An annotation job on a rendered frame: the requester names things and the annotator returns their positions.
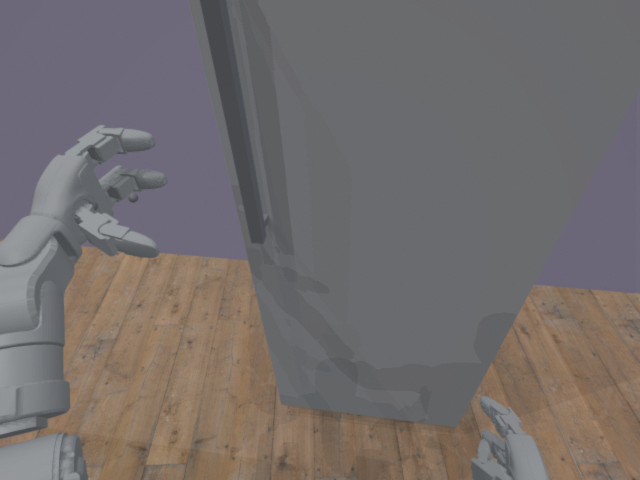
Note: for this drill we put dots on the fridge door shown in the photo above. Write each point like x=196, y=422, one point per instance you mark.
x=418, y=161

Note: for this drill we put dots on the robot left hand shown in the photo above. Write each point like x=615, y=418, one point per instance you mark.
x=69, y=183

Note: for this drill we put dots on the robot left upper arm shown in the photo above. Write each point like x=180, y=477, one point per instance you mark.
x=57, y=456

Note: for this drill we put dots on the robot left forearm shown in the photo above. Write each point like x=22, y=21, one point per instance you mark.
x=37, y=261

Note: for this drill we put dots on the robot right hand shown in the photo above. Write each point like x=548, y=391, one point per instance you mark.
x=518, y=458

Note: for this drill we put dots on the handle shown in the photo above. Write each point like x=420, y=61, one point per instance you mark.
x=217, y=23

